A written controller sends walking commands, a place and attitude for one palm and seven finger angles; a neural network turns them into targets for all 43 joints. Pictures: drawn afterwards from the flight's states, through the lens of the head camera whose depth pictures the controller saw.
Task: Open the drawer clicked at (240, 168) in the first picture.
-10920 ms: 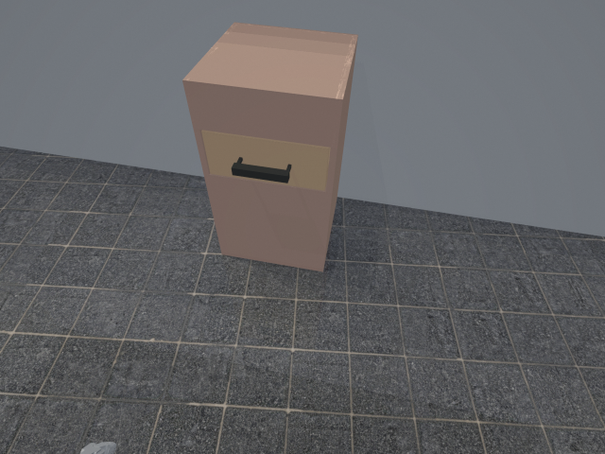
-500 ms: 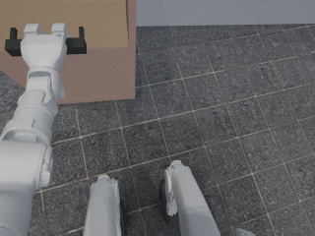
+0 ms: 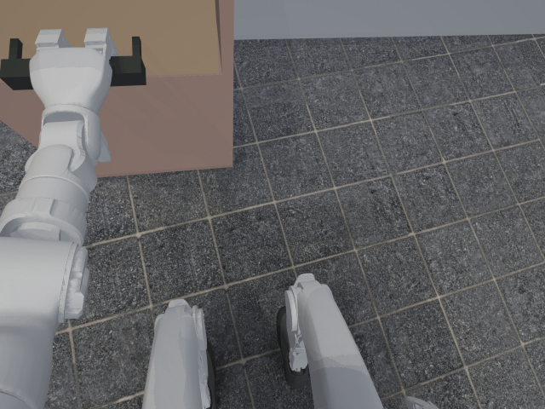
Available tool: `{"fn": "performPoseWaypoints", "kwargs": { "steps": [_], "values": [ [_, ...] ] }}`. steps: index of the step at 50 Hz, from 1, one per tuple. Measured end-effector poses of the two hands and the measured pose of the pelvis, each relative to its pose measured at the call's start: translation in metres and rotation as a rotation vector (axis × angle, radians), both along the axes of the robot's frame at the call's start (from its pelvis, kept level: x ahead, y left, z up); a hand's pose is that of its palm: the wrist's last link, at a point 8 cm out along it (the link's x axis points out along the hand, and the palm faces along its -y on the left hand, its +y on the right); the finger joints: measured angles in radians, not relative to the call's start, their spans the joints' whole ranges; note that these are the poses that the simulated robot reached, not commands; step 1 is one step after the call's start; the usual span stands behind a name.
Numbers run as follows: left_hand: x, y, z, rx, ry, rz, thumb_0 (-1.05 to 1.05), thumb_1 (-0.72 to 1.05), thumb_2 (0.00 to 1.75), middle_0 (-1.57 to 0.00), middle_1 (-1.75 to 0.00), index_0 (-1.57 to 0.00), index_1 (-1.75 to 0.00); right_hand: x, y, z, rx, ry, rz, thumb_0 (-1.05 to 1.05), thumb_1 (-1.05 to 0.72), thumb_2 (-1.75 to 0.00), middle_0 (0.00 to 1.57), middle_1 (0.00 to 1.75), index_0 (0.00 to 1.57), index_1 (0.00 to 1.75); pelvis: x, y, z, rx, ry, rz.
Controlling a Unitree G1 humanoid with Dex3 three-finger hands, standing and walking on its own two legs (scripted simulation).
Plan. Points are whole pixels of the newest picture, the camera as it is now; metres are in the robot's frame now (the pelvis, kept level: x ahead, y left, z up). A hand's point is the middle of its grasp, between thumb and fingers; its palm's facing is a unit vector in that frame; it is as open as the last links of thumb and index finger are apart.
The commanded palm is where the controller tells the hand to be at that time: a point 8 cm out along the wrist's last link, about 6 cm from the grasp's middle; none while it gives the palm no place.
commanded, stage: close the thumb around the handle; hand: left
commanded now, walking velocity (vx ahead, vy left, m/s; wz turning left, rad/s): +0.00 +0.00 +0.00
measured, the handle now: (77, 58) +0.61 +0.21 -0.02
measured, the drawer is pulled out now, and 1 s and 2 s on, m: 0.00 0.00 0.06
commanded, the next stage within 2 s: pull the drawer open in 0.76 s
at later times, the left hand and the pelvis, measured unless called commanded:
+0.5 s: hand (91, 98) +0.56 +0.20 -0.04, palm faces -0.04 -0.01 -1.00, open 8.6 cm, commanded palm +0.55 +0.18 +0.00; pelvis +0.00 +0.00 +0.00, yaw +0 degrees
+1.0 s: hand (91, 99) +0.56 +0.20 -0.04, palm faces -0.03 -0.02 -1.00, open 6.1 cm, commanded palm +0.53 +0.18 +0.00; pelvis +0.01 +0.00 +0.01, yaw -1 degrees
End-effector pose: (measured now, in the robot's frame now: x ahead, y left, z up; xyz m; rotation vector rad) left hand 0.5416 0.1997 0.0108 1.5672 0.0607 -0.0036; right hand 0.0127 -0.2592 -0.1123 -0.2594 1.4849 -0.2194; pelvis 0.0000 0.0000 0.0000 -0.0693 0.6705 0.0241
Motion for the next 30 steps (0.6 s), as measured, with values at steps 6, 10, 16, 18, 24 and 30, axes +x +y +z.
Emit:
{"fn": "performPoseWaypoints", "kwargs": {
  "steps": [6,10,16,18,24,30],
  "values": [
    [-0.0005,0.0001,0.0004,-0.002,0.005,-0.005,0.01,-0.48,0.30,-0.30,-1.20,-0.31,-1.20,0.0003,-0.0016,0.0018,-0.004,0.000,-0.003,0.01,-0.90,-0.90,0.20,0.30,0.20,0.30,0.0008,-0.0002,0.0010,0.000,-0.001,-0.002],
    [-0.0008,-0.0001,0.0004,-0.002,0.003,-0.007,0.00,-0.41,0.33,-0.30,-1.21,-0.32,-1.20,0.0011,-0.0023,0.0027,-0.005,0.002,-0.002,0.01,-0.90,-0.90,0.20,0.30,0.20,0.30,0.0019,-0.0003,0.0018,0.001,0.000,-0.002],
    [0.0022,0.0008,-0.0005,-0.001,-0.001,-0.007,0.00,-0.19,0.43,-0.32,-1.23,-0.33,-1.23,0.0036,-0.0031,0.0028,-0.010,0.000,0.004,0.01,-0.90,-0.90,0.20,0.30,0.20,0.30,0.0025,-0.0001,0.0013,-0.001,0.003,-0.001],
    [0.0027,0.0009,-0.0004,-0.004,-0.002,-0.007,0.00,-0.10,0.47,-0.33,-1.24,-0.34,-1.24,0.0043,-0.0029,0.0028,-0.011,-0.001,0.003,0.01,-0.90,-0.90,0.20,0.30,0.20,0.30,0.0028,0.0002,0.0013,-0.002,0.004,-0.001],
    [0.0026,0.0013,0.0002,-0.010,0.001,-0.010,0.00,0.21,0.60,-0.34,-1.28,-0.37,-1.27,0.0060,-0.0010,0.0028,-0.005,0.001,0.000,0.01,-0.90,-0.90,0.20,0.30,0.20,0.30,0.0039,0.0010,0.0023,-0.002,0.003,-0.004],
    [0.0026,0.0017,0.0006,-0.016,-0.002,-0.014,0.01,0.53,0.74,-0.35,-1.31,-0.39,-1.31,0.0075,0.0010,0.0027,0.000,0.002,-0.002,0.01,-0.90,-0.90,0.20,0.30,0.20,0.30,0.0055,0.0019,0.0029,-0.002,0.003,-0.006]
  ]
}}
